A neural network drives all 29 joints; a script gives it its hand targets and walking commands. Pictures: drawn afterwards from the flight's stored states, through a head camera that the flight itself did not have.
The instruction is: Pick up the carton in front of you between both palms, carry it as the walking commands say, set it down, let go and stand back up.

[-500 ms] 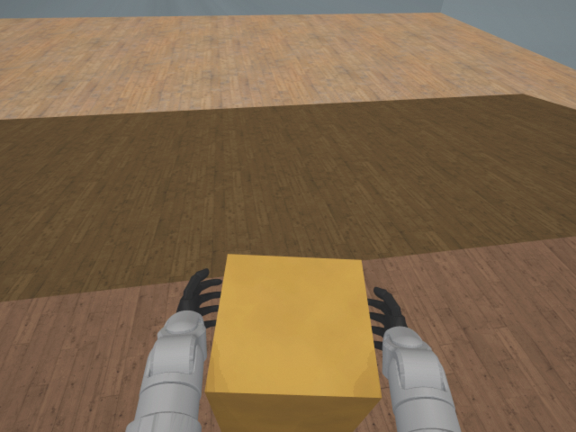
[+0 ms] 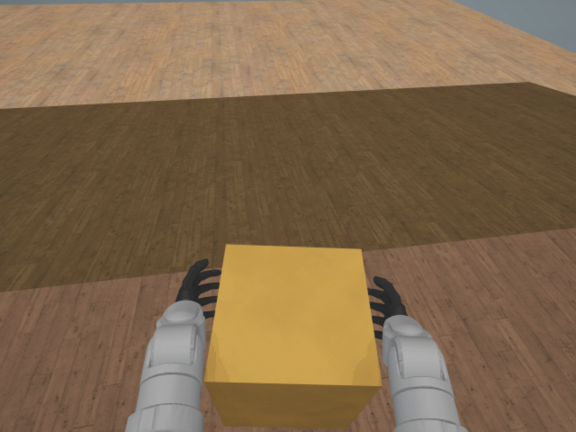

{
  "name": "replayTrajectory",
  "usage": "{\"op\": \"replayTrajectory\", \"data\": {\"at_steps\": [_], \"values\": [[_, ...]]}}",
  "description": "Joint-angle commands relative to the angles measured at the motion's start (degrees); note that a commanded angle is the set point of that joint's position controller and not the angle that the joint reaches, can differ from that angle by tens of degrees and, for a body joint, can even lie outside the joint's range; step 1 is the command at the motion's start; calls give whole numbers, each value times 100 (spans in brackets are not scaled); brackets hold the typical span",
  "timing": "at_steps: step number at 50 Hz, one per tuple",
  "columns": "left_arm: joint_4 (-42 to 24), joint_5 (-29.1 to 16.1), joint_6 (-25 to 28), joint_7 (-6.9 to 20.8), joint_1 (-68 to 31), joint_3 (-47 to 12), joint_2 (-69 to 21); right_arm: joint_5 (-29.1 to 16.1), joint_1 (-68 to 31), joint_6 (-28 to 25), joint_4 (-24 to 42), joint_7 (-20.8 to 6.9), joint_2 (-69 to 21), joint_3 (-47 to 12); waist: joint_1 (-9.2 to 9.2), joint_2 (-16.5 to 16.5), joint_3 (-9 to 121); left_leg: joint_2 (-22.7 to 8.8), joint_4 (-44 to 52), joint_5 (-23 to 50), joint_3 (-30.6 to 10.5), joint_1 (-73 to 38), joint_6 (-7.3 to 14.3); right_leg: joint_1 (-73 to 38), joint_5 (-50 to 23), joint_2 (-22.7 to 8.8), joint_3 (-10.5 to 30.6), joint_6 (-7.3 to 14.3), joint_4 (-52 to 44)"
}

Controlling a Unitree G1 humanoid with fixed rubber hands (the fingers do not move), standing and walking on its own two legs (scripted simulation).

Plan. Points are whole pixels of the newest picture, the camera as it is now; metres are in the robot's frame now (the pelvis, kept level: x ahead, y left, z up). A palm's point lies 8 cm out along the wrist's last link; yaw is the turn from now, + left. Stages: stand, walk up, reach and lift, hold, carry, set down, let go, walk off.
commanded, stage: reach and lift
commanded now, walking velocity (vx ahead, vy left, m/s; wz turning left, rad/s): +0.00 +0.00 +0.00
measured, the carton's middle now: (289, 341) +0.31 +0.00 -0.06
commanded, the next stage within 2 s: hold in 0.46 s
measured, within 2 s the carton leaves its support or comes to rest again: neither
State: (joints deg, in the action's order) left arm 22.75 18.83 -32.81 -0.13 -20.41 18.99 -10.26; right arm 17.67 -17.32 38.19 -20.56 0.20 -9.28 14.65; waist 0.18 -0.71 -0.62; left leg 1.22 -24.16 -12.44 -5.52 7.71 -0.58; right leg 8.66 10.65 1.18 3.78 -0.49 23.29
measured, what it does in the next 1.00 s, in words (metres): stands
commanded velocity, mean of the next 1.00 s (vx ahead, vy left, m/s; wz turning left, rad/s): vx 0.00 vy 0.00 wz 0.00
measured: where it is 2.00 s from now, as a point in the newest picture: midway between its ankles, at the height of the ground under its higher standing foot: outside the picture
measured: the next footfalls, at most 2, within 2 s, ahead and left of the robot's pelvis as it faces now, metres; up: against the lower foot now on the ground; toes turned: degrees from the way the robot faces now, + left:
none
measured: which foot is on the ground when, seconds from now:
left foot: down 0.00-1.00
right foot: down 0.00-1.00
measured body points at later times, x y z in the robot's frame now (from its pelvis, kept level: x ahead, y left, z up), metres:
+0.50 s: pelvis +0.01 +0.00 +0.00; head -0.03 +0.00 +0.45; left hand +0.32 +0.15 +0.04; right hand +0.30 -0.15 +0.03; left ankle +0.01 +0.13 -0.74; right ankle +0.03 -0.13 -0.74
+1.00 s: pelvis -0.01 +0.00 +0.00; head -0.05 +0.00 +0.45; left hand +0.31 +0.16 +0.06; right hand +0.29 -0.14 +0.04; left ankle +0.01 +0.13 -0.74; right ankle +0.03 -0.13 -0.74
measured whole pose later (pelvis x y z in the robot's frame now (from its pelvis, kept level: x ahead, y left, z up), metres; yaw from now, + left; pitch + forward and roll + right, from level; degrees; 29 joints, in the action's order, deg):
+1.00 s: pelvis -0.01 +0.00 +0.00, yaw +0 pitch -8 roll +0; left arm 17.3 19.0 -40.4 0.3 -20.0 17.5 -10.1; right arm 17.3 -17.3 45.7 -15.7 0.0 -9.3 12.6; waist -0.2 -0.5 -1.1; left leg 1.1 -21.9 -11.4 -5.3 2.8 -0.5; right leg 3.8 9.5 1.2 4.1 -0.5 21.0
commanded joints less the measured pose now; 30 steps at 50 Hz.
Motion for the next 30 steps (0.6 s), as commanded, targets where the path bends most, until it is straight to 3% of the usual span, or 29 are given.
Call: {"op": "replayTrajectory", "data": {"at_steps": [1,10,22,28,30], "values": [[459,-1281,-175,1556,-1999,-3014,-5518,-1502,-3247,-417,584,-1374,-5299,-3062,-11,80,1618,420,429,1043,149,-83,56,-954,-998,371,2,-11,-301],[63,-1406,-324,1520,-1696,-3206,-5465,-1599,-2952,-278,949,-1353,-5203,-3210,0,50,1560,426,500,1409,110,-300,20,-1065,-1284,408,24,-5,-383],[-92,-1477,-501,1495,-1734,-3262,-5498,-1631,-3014,-117,1110,-1391,-5096,-3226,16,-1,1422,402,562,1311,86,-366,-5,-1010,-1041,435,-7,25,-415],[-615,-1721,-720,1456,-1555,-3614,-5515,-1909,-2910,97,1641,-1377,-5160,-3674,-66,16,1723,386,629,1811,53,-667,-22,-1268,-1465,435,34,-5,-493],[-615,-1673,-853,1437,-1437,-3527,-5379,-1861,-2754,227,1616,-1341,-5050,-3580,-54,20,1460,380,701,1622,76,-633,-21,-1218,-1297,424,36,4,-564]]}}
